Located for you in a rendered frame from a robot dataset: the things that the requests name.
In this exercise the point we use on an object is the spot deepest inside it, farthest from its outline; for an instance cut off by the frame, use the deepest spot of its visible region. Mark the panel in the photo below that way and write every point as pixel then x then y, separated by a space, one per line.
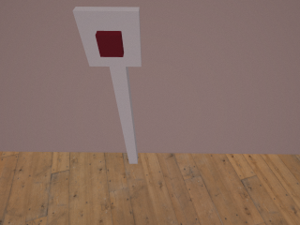
pixel 89 20

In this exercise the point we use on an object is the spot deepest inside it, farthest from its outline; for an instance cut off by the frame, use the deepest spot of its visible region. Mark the button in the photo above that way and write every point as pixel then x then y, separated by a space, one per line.
pixel 110 43

